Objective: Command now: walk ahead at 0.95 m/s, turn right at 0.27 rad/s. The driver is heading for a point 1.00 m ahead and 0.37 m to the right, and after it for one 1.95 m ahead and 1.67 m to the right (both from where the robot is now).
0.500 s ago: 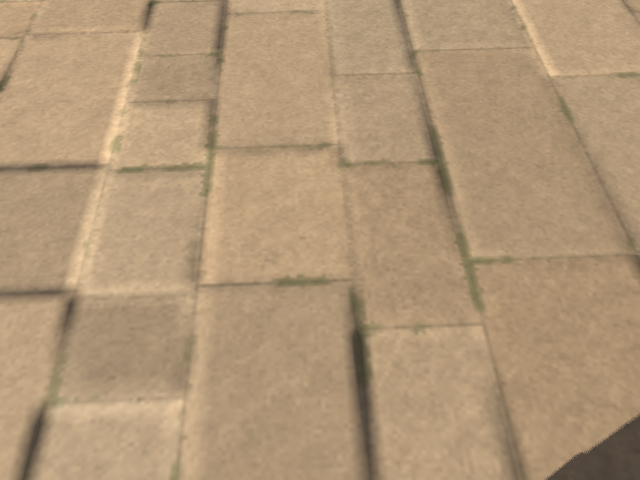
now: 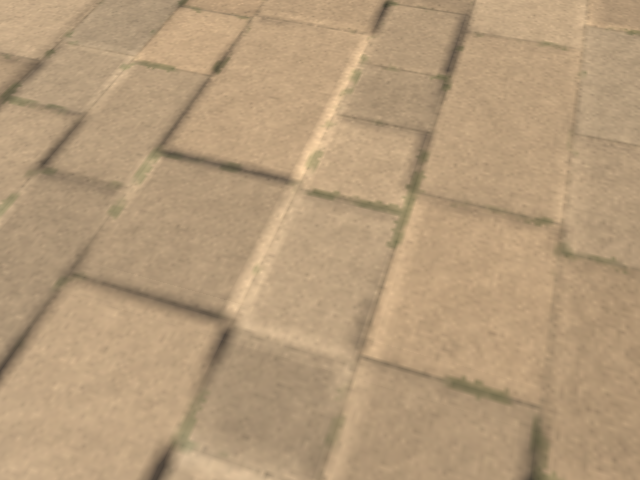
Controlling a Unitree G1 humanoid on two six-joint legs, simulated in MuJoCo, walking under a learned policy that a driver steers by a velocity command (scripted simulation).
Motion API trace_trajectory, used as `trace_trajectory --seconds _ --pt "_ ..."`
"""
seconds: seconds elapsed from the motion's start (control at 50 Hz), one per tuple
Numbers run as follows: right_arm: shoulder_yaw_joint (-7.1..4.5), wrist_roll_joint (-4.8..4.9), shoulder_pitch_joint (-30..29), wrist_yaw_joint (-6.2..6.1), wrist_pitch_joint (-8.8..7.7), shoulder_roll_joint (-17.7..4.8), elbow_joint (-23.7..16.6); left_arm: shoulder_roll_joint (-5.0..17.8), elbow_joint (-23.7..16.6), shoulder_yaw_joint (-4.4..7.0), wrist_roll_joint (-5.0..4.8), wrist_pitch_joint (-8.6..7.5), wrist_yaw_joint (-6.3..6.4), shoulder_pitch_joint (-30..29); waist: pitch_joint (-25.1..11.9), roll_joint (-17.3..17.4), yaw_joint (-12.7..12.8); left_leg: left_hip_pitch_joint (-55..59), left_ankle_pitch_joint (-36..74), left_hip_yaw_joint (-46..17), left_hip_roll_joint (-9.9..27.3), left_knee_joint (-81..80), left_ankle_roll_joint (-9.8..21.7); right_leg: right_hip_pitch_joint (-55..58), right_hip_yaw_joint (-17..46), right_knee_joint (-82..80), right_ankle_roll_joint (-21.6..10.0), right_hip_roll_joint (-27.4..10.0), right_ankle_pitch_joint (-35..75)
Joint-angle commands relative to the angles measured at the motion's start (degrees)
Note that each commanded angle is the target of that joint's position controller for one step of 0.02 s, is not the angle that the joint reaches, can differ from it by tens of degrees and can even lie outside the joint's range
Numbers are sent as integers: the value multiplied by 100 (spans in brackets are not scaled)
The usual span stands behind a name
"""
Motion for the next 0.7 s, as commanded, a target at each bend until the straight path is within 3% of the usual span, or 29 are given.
trace_trajectory --seconds 0.02,0.04,0.06,0.08,0.12,0.16,0.2,0.24,0.28,0.3,0.32,0.34,0.36,0.38,0.4,0.42,0.44,0.46,0.48,0.5,0.52,0.58,0.62,0.66,0.7 --pt "-256 84 920 -129 -216 -604 189 634 -429 166 103 30 -98 -271 -36 2 -454 1675 -121 -2073 1720 -2830 133 -2227 273 228 -77 -371 640" --pt "-195 132 955 -119 -283 -400 250 510 -321 158 136 151 -155 -127 14 212 -347 1396 49 -1743 1658 -2995 51 -2059 265 140 -42 -434 678" --pt "-173 186 1021 -102 -355 -301 361 473 -307 179 134 227 -199 -235 184 179 -285 1366 453 -1395 1522 -3108 -121 -2230 272 77 -32 -457 745" --pt "-175 252 1099 -81 -421 -307 470 410 -366 185 135 282 -231 -482 391 238 -260 1300 913 -997 1429 -3238 -283 -2483 210 -31 -12 -465 872" --pt "-159 249 1110 -42 -511 -262 560 343 -576 165 102 302 -279 -1104 621 363 -275 1160 2029 -111 1078 -3427 -582 -2699 -99 -542 -31 -327 1420" --pt "-109 234 1230 -47 -560 -160 669 331 -762 128 47 251 -321 -1648 712 453 -336 1288 3464 473 824 -3435 -662 -2767 -548 -1196 -118 -103 1978" --pt "-76 261 1387 -131 -549 -227 764 350 -921 77 70 200 -383 -2036 690 255 -355 1652 4774 783 835 -3418 -732 -2663 -1027 -1991 -238 109 2271" --pt "-85 280 1396 -265 -548 -498 777 423 -984 44 90 187 -434 -2108 464 282 -220 2014 6702 923 993 -3100 -837 -1993 -1429 -2857 -381 459 2492" --pt "-166 279 1302 -461 -493 -905 727 722 -842 111 98 258 -433 -1599 -74 549 173 2492 8451 900 1283 -2208 -889 -1060 -1594 -3108 -514 799 2406" --pt "-226 254 1092 -534 -419 -1110 641 978 -653 201 111 313 -401 -917 -437 661 574 2532 9059 817 1405 -1367 -891 -312 -1561 -3090 -600 981 2057" --pt "-278 200 698 -559 -325 -1271 505 1286 -345 343 140 359 -347 188 -847 679 1158 2203 9146 684 1509 -14 -846 780 -1324 -3107 -786 1046 1667" --pt "-342 176 180 -533 -224 -1378 364 1614 6 536 118 373 -247 1426 -1136 349 1807 1397 7845 545 1344 2340 -760 1959 -676 -3569 -1224 795 1339" --pt "-283 185 -382 -375 -189 -950 319 1614 70 651 -149 381 -141 1270 -693 -1020 1803 119 1412 486 -33 5115 -677 2373 -121 -4571 -1499 530 1424" --pt "14 35 126 -298 -334 -42 -186 1884 -46 617 23 352 -138 389 -296 -1477 372 -1801 -1059 -353 -218 6460 -740 2425 1270 -3530 -1755 242 3150" --pt "111 200 692 -229 -450 -74 -667 1986 -319 632 172 347 -81 22 -1565 -1395 10 -2781 -1191 -1502 -171 6605 -823 3395 3866 -4953 -2837 -820 523" --pt "128 77 526 -185 -593 -443 -587 1484 -439 564 247 332 -8 -184 -812 -146 -87 -2983 -748 -1631 179 5668 -638 2503 4656 -6251 -2486 -1015 -1225" --pt "75 49 280 -156 -589 -653 -571 1230 -409 496 279 280 28 -477 -159 500 -388 -2690 -416 -1638 465 4911 -662 1480 4269 -6448 -2151 -874 -1498" --pt "111 -87 197 -166 -496 -596 -520 1285 -401 481 247 194 36 -625 171 686 -590 -2371 -437 -1556 579 4511 -729 736 3777 -6445 -1956 -588 -1003" --pt "143 -153 258 -170 -343 -606 -518 1384 -462 486 212 69 64 -692 315 710 -732 -1986 -371 -1537 746 3979 -849 62 3385 -6472 -1874 -366 -640" --pt "174 -162 162 -157 -211 -575 -533 1313 -446 441 178 -23 57 -765 471 733 -821 -1601 -336 -1424 903 3424 -968 -648 2968 -6585 -1777 -108 -499" --pt "205 -139 -95 -137 -152 -541 -655 1392 -485 460 152 -111 33 -799 528 639 -778 -1267 -71 -1263 982 2758 -1060 -1107 2629 -6692 -1732 114 -143" --pt "324 93 -997 -62 -159 -330 -1000 1457 -510 545 112 -176 -21 -709 444 145 -338 -497 1330 -986 958 710 -1122 -1317 1917 -6648 -1408 588 950" --pt "342 214 -1257 -65 -174 -270 -1103 1524 -497 607 56 -168 -98 -532 175 -119 -28 -151 2110 -834 694 -143 -1037 -800 1884 -6452 -1156 606 1759" --pt "287 236 -1272 -90 -209 -416 -1144 1598 -505 661 65 -143 -115 -441 -42 -339 70 59 2169 -874 516 -691 -938 -148 2012 -6078 -972 467 2403" --pt "139 216 -728 -161 -263 -749 -988 1724 -561 703 104 -130 -80 -537 -459 -418 -188 765 1629 -963 260 -1038 -845 391 2141 -5235 -719 411 3449"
